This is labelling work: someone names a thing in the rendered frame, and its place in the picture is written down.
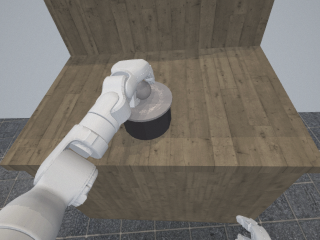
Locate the right robot hand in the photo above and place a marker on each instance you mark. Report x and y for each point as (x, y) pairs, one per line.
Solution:
(257, 232)

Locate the left robot upper arm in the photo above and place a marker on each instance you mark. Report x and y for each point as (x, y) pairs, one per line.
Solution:
(38, 213)

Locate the pot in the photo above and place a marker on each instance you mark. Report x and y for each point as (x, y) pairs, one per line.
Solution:
(149, 130)

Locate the table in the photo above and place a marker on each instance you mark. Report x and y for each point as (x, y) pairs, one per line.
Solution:
(235, 142)

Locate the knob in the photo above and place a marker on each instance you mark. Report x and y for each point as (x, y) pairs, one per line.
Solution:
(143, 90)

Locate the robot left forearm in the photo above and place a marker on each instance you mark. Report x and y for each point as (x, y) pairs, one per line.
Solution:
(91, 136)

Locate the lid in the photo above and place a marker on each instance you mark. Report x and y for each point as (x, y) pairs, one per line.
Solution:
(153, 107)

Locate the left robot hand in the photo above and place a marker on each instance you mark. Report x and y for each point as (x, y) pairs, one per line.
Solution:
(140, 69)

